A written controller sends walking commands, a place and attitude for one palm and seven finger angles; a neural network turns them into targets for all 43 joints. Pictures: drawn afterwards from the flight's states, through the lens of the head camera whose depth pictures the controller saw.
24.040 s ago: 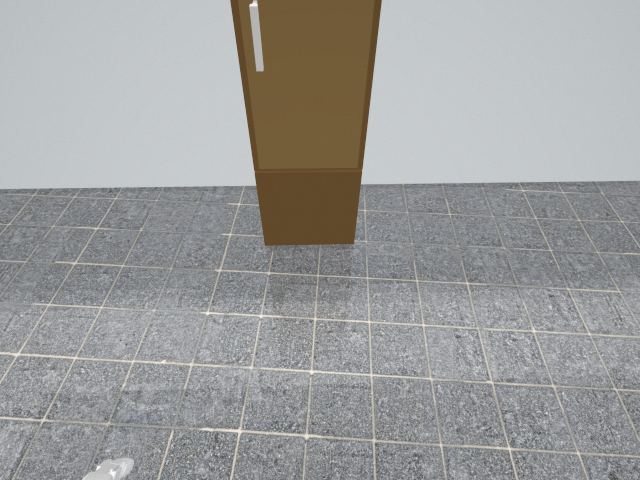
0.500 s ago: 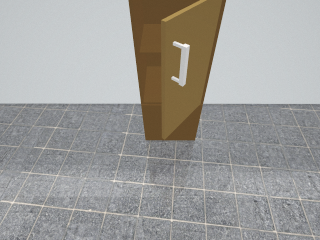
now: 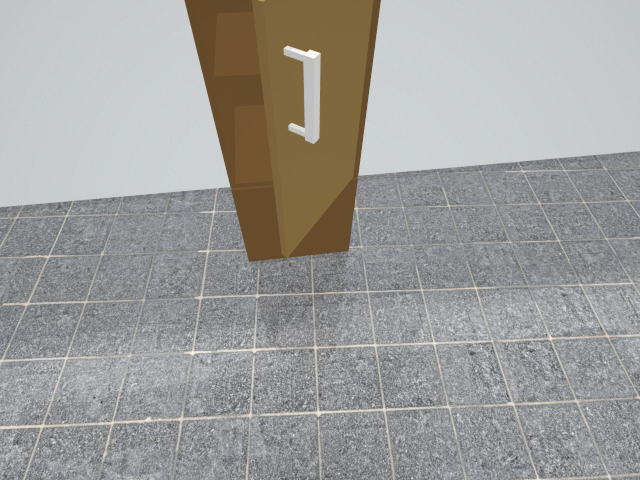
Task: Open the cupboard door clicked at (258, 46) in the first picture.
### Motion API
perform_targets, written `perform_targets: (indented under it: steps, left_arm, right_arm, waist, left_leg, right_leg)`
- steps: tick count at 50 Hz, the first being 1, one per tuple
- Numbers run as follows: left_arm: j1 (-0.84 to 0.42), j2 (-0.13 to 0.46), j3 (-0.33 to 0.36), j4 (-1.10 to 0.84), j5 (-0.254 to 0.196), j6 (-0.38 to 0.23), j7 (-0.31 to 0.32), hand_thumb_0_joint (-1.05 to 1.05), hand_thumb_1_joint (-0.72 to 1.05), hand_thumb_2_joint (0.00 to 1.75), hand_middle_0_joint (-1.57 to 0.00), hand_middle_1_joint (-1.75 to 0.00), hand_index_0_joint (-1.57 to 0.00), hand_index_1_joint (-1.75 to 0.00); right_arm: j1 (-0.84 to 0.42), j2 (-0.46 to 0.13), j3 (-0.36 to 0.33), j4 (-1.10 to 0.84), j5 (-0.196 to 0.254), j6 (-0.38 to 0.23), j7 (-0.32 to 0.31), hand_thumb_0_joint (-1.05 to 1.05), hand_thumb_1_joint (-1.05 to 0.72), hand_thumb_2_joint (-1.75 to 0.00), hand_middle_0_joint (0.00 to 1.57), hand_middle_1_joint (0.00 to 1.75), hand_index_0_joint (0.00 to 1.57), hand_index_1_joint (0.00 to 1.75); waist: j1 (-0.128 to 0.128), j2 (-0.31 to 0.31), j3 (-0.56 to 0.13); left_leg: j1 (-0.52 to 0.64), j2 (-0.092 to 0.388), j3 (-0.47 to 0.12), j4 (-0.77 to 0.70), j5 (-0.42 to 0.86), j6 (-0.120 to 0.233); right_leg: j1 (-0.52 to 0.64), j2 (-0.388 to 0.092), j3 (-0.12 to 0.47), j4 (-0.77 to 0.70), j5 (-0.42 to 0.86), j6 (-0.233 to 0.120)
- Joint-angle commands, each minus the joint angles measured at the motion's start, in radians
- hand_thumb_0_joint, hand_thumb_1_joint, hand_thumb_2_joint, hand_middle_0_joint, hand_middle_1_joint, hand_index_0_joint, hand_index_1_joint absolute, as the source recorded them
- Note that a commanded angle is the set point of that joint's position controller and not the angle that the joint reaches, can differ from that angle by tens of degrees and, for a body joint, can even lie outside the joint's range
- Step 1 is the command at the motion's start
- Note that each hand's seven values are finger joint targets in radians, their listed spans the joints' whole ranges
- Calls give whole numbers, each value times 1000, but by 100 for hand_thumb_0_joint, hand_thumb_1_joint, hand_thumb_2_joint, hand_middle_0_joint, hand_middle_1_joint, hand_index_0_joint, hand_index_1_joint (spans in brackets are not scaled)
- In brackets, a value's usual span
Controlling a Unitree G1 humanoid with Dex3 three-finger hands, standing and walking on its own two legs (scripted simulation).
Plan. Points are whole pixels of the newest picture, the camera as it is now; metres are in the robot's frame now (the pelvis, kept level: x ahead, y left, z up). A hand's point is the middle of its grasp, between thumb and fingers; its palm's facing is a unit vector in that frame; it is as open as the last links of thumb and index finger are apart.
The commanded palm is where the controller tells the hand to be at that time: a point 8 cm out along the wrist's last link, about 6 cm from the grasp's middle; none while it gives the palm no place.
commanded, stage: walk to a spot facing it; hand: left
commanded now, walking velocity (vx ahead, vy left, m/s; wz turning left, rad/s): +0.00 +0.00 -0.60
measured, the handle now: (302, 97) +0.66 +0.07 +0.10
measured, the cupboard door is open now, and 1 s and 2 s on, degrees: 50 50 50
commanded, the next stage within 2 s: none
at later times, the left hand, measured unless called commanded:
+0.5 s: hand out of the picture +0.10 +0.15 -0.16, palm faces -0.22 -0.94 -0.25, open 7.4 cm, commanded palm none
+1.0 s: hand (279, 409) +0.23 +0.08 -0.16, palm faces -0.56 -0.78 -0.28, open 7.4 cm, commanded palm none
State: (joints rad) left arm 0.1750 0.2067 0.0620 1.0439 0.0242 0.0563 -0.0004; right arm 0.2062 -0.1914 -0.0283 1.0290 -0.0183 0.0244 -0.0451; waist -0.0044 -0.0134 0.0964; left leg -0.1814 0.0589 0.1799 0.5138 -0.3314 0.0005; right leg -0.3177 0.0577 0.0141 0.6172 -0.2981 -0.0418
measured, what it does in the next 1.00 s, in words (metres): steps on the spot, turning right: left foot, then right foot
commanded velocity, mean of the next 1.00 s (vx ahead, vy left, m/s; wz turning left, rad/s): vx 0.02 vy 0.00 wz -0.60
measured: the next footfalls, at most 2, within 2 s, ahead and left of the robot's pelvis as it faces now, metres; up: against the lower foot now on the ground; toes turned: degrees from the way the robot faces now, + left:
left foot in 0.64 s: +0.08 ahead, +0.10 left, +0.00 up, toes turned -20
right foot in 0.98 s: +0.00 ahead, -0.16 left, +0.00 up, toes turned -38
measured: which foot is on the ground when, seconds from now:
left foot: down 0.00-0.20, up 0.22-0.62, down 0.64-0.98, up 1.00-1.00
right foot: down 0.00-0.62, up 0.64-0.96, down 0.98-1.00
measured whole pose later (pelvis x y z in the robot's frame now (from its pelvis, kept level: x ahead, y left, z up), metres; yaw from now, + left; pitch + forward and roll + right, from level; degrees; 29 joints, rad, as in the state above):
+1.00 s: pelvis +0.02 -0.04 -0.01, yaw -35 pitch +1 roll +0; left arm 0.12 0.26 0.08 0.91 0.03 0.03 -0.04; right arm 0.27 -0.24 -0.04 0.92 -0.02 0.03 -0.02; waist -0.01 0.03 0.12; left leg -0.24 0.16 0.18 0.71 -0.45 -0.06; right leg -0.33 -0.01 -0.06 0.61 -0.30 -0.01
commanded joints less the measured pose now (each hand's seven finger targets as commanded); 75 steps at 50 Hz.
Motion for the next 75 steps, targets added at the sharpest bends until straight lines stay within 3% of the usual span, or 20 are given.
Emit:
perform_targets:
  steps: [1,8,9,10,12,17,29,31,33,36,47,48,49,51,56,65,68,70,71,75]
  left_arm:
    - [-43,113,45,-127,1,-6,-9,0,90,90,-20,-30,-20,-30]
    - [66,89,45,-115,-3,-30,-21,0,90,90,-20,-30,-20,-30]
    - [132,151,58,-96,4,-40,-14,0,90,90,-20,-30,-20,-30]
    - [177,272,86,-92,12,-51,6,0,90,90,-20,-30,-20,-30]
    - [159,263,78,-99,-6,-45,23,0,90,90,-20,-30,-20,-30]
    - [51,195,62,-150,2,-51,31,0,90,90,-20,-30,-20,-30]
    - [5,198,67,-174,-3,-35,17,0,90,90,-20,-30,-20,-30]
    - [17,100,45,-211,-22,-34,0,0,90,90,-20,-30,-20,-30]
    - [-18,144,52,-224,-5,-33,-12,0,90,90,-20,-30,-20,-30]
    - [1,120,56,-189,0,-23,-29,0,90,90,-20,-30,-20,-30]
    - [9,117,36,-191,-6,-38,-41,0,90,90,-20,-30,-20,-30]
    - [117,183,50,-162,-1,-49,-32,0,90,90,-20,-30,-20,-30]
    - [209,315,81,-134,8,-57,-12,0,90,90,-20,-30,-20,-30]
    - [189,301,75,-138,-12,-49,10,0,90,90,-20,-30,-20,-30]
    - [47,209,50,-177,-2,-74,9,0,90,90,-20,-30,-20,-30]
    - [85,221,64,-154,4,-90,-12,0,90,90,-20,-30,-20,-30]
    - [15,170,58,-164,-2,-90,-16,0,90,90,-20,-30,-20,-30]
    - [4,61,31,-210,-13,-96,-30,0,90,90,-20,-30,-20,-30]
    - [-55,100,37,-222,-2,-101,-34,0,90,90,-20,-30,-20,-30]
    - [-39,56,34,-174,9,-88,-60,0,90,90,-20,-30,-20,-30]
  right_arm:
    - [69,-190,-43,-60,-15,-24,-19,0,-90,-90,20,30,20,30]
    - [14,-217,-68,-96,-11,-14,1,0,-90,-90,20,30,20,30]
    - [-2,-193,-69,-112,2,-10,6,0,-90,-90,20,30,20,30]
    - [-37,-108,-53,-169,11,-8,15,0,-90,-90,20,30,20,30]
    - [-76,-125,-54,-177,12,11,17,0,-90,-90,20,30,20,30]
    - [-79,-100,-50,-159,9,12,21,0,-90,-90,20,30,20,30]
    - [1,-115,-49,-169,23,-22,0,0,-90,-90,20,30,20,30]
    - [42,-269,-75,-176,-1,-39,-9,0,-90,-90,20,30,20,30]
    - [3,-250,-60,-212,-12,-26,-15,0,-90,-90,20,30,20,30]
    - [-26,-186,-41,-216,-15,-35,-13,0,-90,-90,20,30,20,30]
    - [54,-244,-68,-180,-6,-24,10,0,-90,-90,20,30,20,30]
    - [45,-216,-65,-197,7,-23,20,0,-90,-90,20,30,20,30]
    - [-17,-119,-39,-251,15,-23,27,0,-90,-90,20,30,20,30]
    - [-72,-156,-41,-260,9,-9,25,0,-90,-90,20,30,20,30]
    - [-51,-132,-49,-201,-4,-9,51,0,-90,-90,20,30,20,30]
    - [-94,-116,-52,-235,4,-56,55,0,-90,-90,20,30,20,30]
    - [96,-151,-58,-168,5,-80,34,0,-90,-90,20,30,20,30]
    - [347,-317,-87,-119,-27,-94,13,0,-90,-90,20,30,20,30]
    - [322,-298,-77,-128,-24,-84,10,0,-90,-90,20,30,20,30]
    - [201,-130,-26,-139,-18,-105,10,0,-90,-90,20,30,20,30]
  waist:
    - [-6,178,-59]
    - [48,98,-109]
    - [80,-49,-125]
    - [102,-378,-130]
    - [87,-209,-85]
    - [25,-58,-135]
    - [-31,-87,-188]
    - [-38,346,-191]
    - [-17,142,-105]
    - [17,226,-97]
    - [26,185,-156]
    - [78,28,-230]
    - [128,-345,-238]
    - [125,-228,-136]
    - [24,-102,-93]
    - [37,-137,-51]
    - [-63,-29,-104]
    - [-148,405,-209]
    - [-141,226,-135]
    - [-33,164,-26]
  left_leg:
    - [86,382,-277,-235,441,198]
    - [33,256,-32,56,438,51]
    - [-81,185,18,234,268,-2]
    - [-351,18,32,513,-267,-59]
    - [-399,38,-176,686,-276,-47]
    - [-329,18,-184,596,-105,-66]
    - [34,-34,-186,-53,72,-44]
    - [256,368,-574,-257,249,92]
    - [50,429,-511,-225,401,197]
    - [88,266,-262,-142,700,129]
    - [47,244,-65,81,608,34]
    - [-109,204,-17,246,438,-14]
    - [-432,29,40,528,-272,-73]
    - [-545,63,-182,688,-289,-58]
    - [-387,56,-148,573,-42,-85]
    - [-262,-14,-143,188,-47,-66]
    - [143,-17,-130,-80,54,-55]
    - [419,447,-712,-295,-194,100]
    - [316,486,-730,-324,-182,159]
    - [163,290,-286,-255,398,50]
  right_leg:
    - [-204,-72,34,457,-229,44]
    - [104,-63,-100,-57,47,33]
    - [223,-138,18,-201,275,1]
    - [324,-408,457,-287,584,-126]
    - [223,-415,434,-298,413,-220]
    - [175,-279,336,-253,440,-160]
    - [41,-180,385,-140,428,-74]
    - [-292,38,119,179,-236,51]
    - [-256,-52,69,465,-273,83]
    - [-288,-64,23,582,-176,103]
    - [121,-44,-129,-107,71,44]
    - [364,-133,-19,-202,236,1]
    - [521,-429,416,-268,476,-124]
    - [394,-444,430,-319,175,-212]
    - [162,-278,290,-354,43,-146]
    - [133,-256,378,-357,-88,-166]
    - [-90,-151,292,-182,-74,-87]
    - [-432,37,8,420,-308,18]
    - [-469,-58,71,555,-248,12]
    - [-441,-135,9,678,0,39]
